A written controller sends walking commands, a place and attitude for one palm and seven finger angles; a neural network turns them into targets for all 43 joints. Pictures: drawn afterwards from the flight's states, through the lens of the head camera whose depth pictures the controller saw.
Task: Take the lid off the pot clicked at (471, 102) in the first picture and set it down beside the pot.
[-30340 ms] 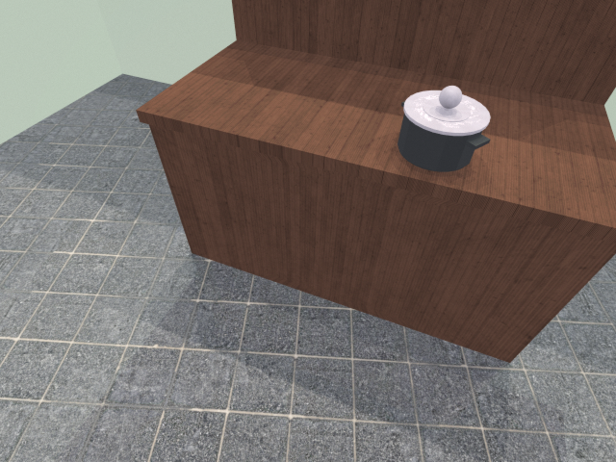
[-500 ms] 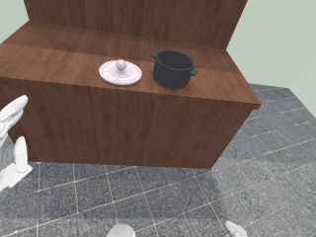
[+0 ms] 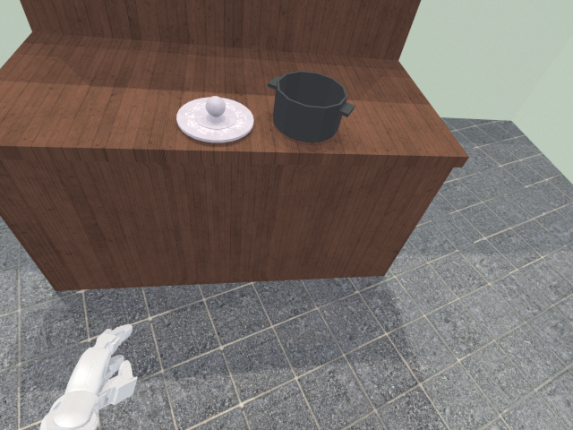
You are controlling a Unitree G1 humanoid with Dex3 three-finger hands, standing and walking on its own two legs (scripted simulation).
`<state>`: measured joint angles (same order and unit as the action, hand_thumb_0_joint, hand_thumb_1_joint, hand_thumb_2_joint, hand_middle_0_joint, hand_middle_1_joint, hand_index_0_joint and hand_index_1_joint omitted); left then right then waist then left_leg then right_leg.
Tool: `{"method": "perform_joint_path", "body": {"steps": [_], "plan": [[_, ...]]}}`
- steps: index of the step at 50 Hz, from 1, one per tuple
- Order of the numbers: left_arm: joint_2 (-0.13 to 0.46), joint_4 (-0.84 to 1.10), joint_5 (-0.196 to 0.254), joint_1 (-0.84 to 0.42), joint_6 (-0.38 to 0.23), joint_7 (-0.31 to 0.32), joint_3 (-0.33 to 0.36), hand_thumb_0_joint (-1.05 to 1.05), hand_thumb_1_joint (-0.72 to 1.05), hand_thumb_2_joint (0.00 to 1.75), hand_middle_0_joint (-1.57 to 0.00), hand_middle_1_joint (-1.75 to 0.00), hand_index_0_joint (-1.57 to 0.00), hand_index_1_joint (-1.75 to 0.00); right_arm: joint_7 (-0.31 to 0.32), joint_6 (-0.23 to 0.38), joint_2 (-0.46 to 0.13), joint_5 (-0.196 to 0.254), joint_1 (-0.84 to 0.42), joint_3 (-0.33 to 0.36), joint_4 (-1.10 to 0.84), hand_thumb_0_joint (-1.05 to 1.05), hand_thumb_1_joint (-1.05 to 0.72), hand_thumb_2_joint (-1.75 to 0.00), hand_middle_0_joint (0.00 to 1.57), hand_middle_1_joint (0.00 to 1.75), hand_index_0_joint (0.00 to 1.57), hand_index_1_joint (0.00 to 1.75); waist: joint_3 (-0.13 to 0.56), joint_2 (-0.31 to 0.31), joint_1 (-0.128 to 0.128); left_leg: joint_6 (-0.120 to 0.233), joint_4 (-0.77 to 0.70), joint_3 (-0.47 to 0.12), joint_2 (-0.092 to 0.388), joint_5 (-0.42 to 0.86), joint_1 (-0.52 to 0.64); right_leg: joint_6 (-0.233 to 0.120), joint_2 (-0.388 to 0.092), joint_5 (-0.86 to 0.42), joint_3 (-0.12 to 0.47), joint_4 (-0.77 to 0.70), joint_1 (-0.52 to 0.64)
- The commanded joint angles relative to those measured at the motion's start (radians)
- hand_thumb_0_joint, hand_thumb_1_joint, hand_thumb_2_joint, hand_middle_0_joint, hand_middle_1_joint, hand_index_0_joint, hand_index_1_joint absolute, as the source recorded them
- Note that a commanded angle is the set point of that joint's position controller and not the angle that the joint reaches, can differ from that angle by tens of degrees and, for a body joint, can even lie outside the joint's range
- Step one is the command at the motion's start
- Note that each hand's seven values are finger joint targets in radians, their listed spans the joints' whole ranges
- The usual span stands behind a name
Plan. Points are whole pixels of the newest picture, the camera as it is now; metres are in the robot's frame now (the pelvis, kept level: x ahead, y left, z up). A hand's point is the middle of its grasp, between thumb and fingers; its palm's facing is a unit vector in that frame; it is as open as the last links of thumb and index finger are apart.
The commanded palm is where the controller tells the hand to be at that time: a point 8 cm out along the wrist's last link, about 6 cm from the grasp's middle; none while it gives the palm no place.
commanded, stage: stop stepping back and stand still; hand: left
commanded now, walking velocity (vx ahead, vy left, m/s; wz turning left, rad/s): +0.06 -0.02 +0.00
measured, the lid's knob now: (215, 106) +0.87 +0.17 -0.03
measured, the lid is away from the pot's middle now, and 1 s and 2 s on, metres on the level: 0.25 0.25 0.25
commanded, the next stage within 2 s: let the arm hang, fingers relaxed in 1.04 s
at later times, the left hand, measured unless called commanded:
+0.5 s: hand out of the picture +0.16 +0.17 -0.19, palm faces -0.05 -0.98 -0.21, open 7.3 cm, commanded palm none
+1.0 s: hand (187, 400) +0.21 +0.14 -0.18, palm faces +0.01 -0.97 -0.23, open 7.3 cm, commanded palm none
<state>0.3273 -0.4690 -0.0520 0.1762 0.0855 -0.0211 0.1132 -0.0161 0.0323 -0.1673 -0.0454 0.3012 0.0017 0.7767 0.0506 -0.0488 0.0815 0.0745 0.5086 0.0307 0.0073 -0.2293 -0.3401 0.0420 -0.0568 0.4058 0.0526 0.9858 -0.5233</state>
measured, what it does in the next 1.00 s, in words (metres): walks ahead: right foot, then right foot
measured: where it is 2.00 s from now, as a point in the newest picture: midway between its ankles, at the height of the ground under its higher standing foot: outside the picture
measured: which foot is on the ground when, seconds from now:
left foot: down 0.00-1.00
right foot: up 0.00-0.14, down 0.16-0.34, up 0.36-0.58, down 0.60-1.00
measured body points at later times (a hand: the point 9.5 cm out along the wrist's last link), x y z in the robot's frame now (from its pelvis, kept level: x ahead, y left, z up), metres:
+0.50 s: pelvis +0.07 -0.02 +0.00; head +0.14 +0.00 +0.44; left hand +0.16 +0.23 -0.17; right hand +0.06 -0.24 -0.15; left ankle +0.03 +0.04 -0.74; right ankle +0.04 -0.17 -0.70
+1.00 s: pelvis +0.15 -0.04 +0.00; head +0.21 -0.04 +0.44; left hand +0.21 +0.19 -0.16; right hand +0.18 -0.29 -0.15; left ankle +0.03 +0.04 -0.73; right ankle +0.11 -0.18 -0.74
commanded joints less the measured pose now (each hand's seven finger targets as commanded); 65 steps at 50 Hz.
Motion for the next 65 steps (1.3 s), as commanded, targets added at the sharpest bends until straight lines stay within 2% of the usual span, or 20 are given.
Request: {"method": "perform_joint_path", "body": {"steps": [1, 5, 6, 8, 10, 11, 14, 15, 17, 21, 27, 31, 35, 40, 49, 54, 57, 60, 63, 65], "plan": [[0.043, -0.021, 0.019, -0.113, -0.060, -0.025, -0.067, 0.00, 0.90, 0.90, -0.20, -0.30, -0.20, -0.30, 0.028, 0.012, -0.237, 0.006, 0.034, 0.095, -0.032, 0.00, -0.90, -0.90, 0.20, 0.30, 0.20, 0.30, -0.032, 0.347, -0.011, 0.086, -0.287, -0.272, 0.228, -0.094, 0.106, 0.002, -0.017, -0.013, -0.011, -0.088, -0.051], [0.030, -0.217, 0.033, 0.010, -0.075, -0.015, -0.082, 0.00, 0.90, 0.90, -0.20, -0.30, -0.20, -0.30, 0.030, -0.006, -0.233, 0.018, 0.025, 0.089, 0.018, 0.00, -0.90, -0.90, 0.20, 0.30, 0.20, 0.30, 0.042, 0.219, -0.071, 0.019, -0.154, -0.171, 0.144, -0.107, -0.024, -0.013, 0.071, -0.107, -0.084, -0.507, 0.394], [0.050, -0.270, 0.036, 0.059, -0.082, -0.003, -0.077, 0.00, 0.90, 0.90, -0.20, -0.30, -0.20, -0.30, 0.026, -0.010, -0.198, 0.026, 0.049, 0.085, 0.043, 0.00, -0.90, -0.90, 0.20, 0.30, 0.20, 0.30, 0.068, 0.125, -0.084, -0.010, -0.043, -0.123, 0.098, -0.094, -0.111, -0.042, 0.034, -0.133, -0.016, -0.566, 0.543], [0.131, -0.327, 0.034, 0.093, -0.089, 0.027, -0.064, 0.00, 0.90, 0.90, -0.20, -0.30, -0.20, -0.30, 0.031, -0.018, -0.111, 0.039, 0.060, 0.070, 0.050, 0.00, -0.90, -0.90, 0.20, 0.30, 0.20, 0.30, -0.007, -0.124, -0.079, -0.071, 0.227, 0.018, -0.019, -0.231, -0.268, -0.190, -0.228, -0.020, 0.325, -0.725, 0.530], [0.097, -0.330, 0.023, 0.043, -0.086, 0.035, -0.054, 0.00, 0.90, 0.90, -0.20, -0.30, -0.20, -0.30, 0.023, -0.025, -0.122, 0.024, 0.037, 0.080, 0.047, 0.00, -0.90, -0.90, 0.20, 0.30, 0.20, 0.30, -0.112, 0.068, -0.050, -0.076, 0.439, 0.015, -0.018, -0.270, -0.245, -0.257, -0.233, -0.054, 0.295, -0.769, 0.383], [0.038, -0.339, 0.024, 0.021, -0.100, 0.044, -0.047, 0.00, 0.90, 0.90, -0.20, -0.30, -0.20, -0.30, 0.027, -0.027, -0.118, 0.022, 0.059, 0.088, 0.074, 0.00, -0.90, -0.90, 0.20, 0.30, 0.20, 0.30, -0.058, 0.021, -0.041, -0.075, 0.455, -0.036, 0.017, -0.271, -0.230, -0.259, -0.208, -0.145, 0.300, -0.726, 0.395], [-0.006, -0.376, 0.032, -0.062, -0.094, 0.060, -0.055, 0.00, 0.90, 0.90, -0.20, -0.30, -0.20, -0.30, 0.029, -0.027, -0.123, 0.029, 0.139, 0.083, 0.117, 0.00, -0.90, -0.90, 0.20, 0.30, 0.20, 0.30, -0.058, -0.111, 0.006, -0.066, 0.133, -0.051, 0.058, -0.146, -0.022, -0.191, -0.149, -0.419, 0.121, -0.577, 0.351], [-0.024, -0.388, 0.039, -0.052, -0.089, 0.055, -0.060, 0.00, 0.90, 0.90, -0.20, -0.30, -0.20, -0.30, 0.028, -0.021, -0.127, 0.030, 0.189, 0.082, 0.146, 0.00, -0.90, -0.90, 0.20, 0.30, 0.20, 0.30, -0.027, 0.009, 0.011, -0.052, -0.029, -0.095, 0.070, 0.097, 0.138, -0.123, -0.065, -0.382, 0.044, -0.473, 0.291], [-0.063, -0.389, 0.050, -0.006, -0.079, 0.042, -0.077, 0.00, 0.90, 0.90, -0.20, -0.30, -0.20, -0.30, 0.052, -0.015, -0.232, 0.015, 0.248, 0.100, 0.153, 0.00, -0.90, -0.90, 0.20, 0.30, 0.20, 0.30, 0.013, 0.345, 0.003, 0.116, -0.137, -0.448, 0.331, 0.561, 0.387, -0.021, 0.085, 0.162, -0.080, -0.159, 0.027], [-0.058, -0.420, 0.053, -0.115, -0.082, 0.043, -0.084, 0.00, 0.90, 0.90, -0.20, -0.30, -0.20, -0.30, 0.076, -0.004, -0.141, 0.015, 0.239, 0.068, 0.187, 0.00, -0.90, -0.90, 0.20, 0.30, 0.20, 0.30, -0.050, 0.221, 0.002, 0.117, -0.042, -0.270, 0.264, 1.040, 0.441, -0.020, 0.032, 0.129, -0.010, -0.093, -0.020], [-0.058, -0.467, 0.053, -0.047, -0.081, 0.035, -0.085, 0.00, 0.90, 0.90, -0.20, -0.30, -0.20, -0.30, 0.061, -0.014, -0.130, 0.034, 0.077, 0.070, 0.189, 0.00, -0.90, -0.90, 0.20, 0.30, 0.20, 0.30, -0.028, 0.056, -0.075, 0.023, -0.091, -0.143, 0.175, 0.506, 0.197, -0.024, 0.040, -0.217, -0.056, -0.508, 0.392], [-0.005, -0.488, 0.044, -0.050, -0.085, 0.052, -0.080, 0.00, 0.90, 0.90, -0.20, -0.30, -0.20, -0.30, 0.042, -0.034, -0.063, 0.032, 0.066, 0.065, 0.216, 0.00, -0.90, -0.90, 0.20, 0.30, 0.20, 0.30, -0.169, 0.028, -0.051, -0.038, -0.149, -0.097, 0.036, -0.081, 0.095, -0.105, -0.081, -0.225, 0.127, -0.603, 0.328], [-0.043, -0.496, 0.046, -0.030, -0.096, 0.063, -0.076, 0.00, 0.90, 0.90, -0.20, -0.30, -0.20, -0.30, 0.049, -0.027, -0.072, 0.031, 0.067, 0.076, 0.240, 0.00, -0.90, -0.90, 0.20, 0.30, 0.20, 0.30, -0.099, -0.055, -0.052, -0.032, -0.102, -0.094, 0.077, 0.305, 0.213, -0.084, -0.031, -0.559, 0.071, -0.524, 0.369], [-0.001, -0.480, 0.053, -0.002, -0.095, 0.087, -0.052, 0.00, 0.90, 0.90, -0.20, -0.30, -0.20, -0.30, 0.072, -0.038, -0.095, 0.044, 0.065, 0.092, 0.229, 0.00, -0.90, -0.90, 0.20, 0.30, 0.20, 0.30, 0.041, 0.094, -0.051, -0.066, -0.005, -0.044, 0.098, 0.763, 0.343, -0.086, -0.069, -0.912, 0.059, -0.420, 0.413], [0.021, -0.467, 0.035, -0.048, -0.074, 0.081, -0.050, 0.00, 0.90, 0.90, -0.20, -0.30, -0.20, -0.30, 0.049, -0.070, -0.074, 0.041, 0.028, 0.094, 0.194, 0.00, -0.90, -0.90, 0.20, 0.30, 0.20, 0.30, -0.086, -0.003, -0.035, -0.068, -0.013, -0.049, 0.048, 0.089, 0.226, -0.138, -0.133, -0.533, 0.186, -0.594, 0.278], [-0.037, -0.457, 0.047, 0.007, -0.076, 0.084, -0.054, 0.00, 0.90, 0.90, -0.20, -0.30, -0.20, -0.30, 0.076, -0.047, -0.139, 0.036, 0.062, 0.099, 0.185, 0.00, -0.90, -0.90, 0.20, 0.30, 0.20, 0.30, 0.083, 0.064, -0.046, -0.035, -0.017, -0.081, 0.157, 0.806, 0.422, -0.069, -0.006, -0.607, 0.020, -0.419, 0.323], [-0.042, -0.445, 0.048, -0.041, -0.074, 0.079, -0.061, 0.00, 0.90, 0.90, -0.20, -0.30, -0.20, -0.30, 0.076, -0.040, -0.126, 0.033, 0.087, 0.088, 0.209, 0.00, -0.90, -0.90, 0.20, 0.30, 0.20, 0.30, 0.028, 0.245, -0.032, -0.001, -0.036, -0.103, 0.193, 1.124, 0.522, -0.050, 0.037, -0.173, -0.038, -0.378, 0.210], [-0.053, -0.462, 0.047, -0.032, -0.072, 0.071, -0.065, 0.00, 0.90, 0.90, -0.20, -0.30, -0.20, -0.30, 0.071, -0.042, -0.115, 0.031, 0.052, 0.076, 0.215, 0.00, -0.90, -0.90, 0.20, 0.30, 0.20, 0.30, -0.059, 0.165, -0.059, 0.000, -0.039, -0.087, 0.169, 0.972, 0.430, -0.057, 0.037, -0.170, -0.046, -0.478, 0.278], [-0.005, -0.500, 0.046, 0.065, -0.090, 0.079, -0.050, 0.00, 0.90, 0.90, -0.20, -0.30, -0.20, -0.30, 0.072, -0.047, -0.104, 0.044, 0.043, 0.080, 0.206, 0.00, -0.90, -0.90, 0.20, 0.30, 0.20, 0.30, -0.047, 0.022, -0.078, -0.062, 0.034, -0.047, 0.082, 0.591, 0.273, -0.111, -0.066, -0.858, 0.059, -0.508, 0.465], [0.010, -0.509, 0.046, 0.068, -0.093, 0.082, -0.048, 0.00, 0.90, 0.90, -0.20, -0.30, -0.20, -0.30, 0.069, -0.045, -0.093, 0.044, 0.051, 0.083, 0.216, 0.00, -0.90, -0.90, 0.20, 0.30, 0.20, 0.30, -0.020, -0.023, -0.066, -0.075, 0.016, -0.028, 0.065, 0.409, 0.217, -0.129, -0.111, -1.030, 0.080, -0.483, 0.532]]}}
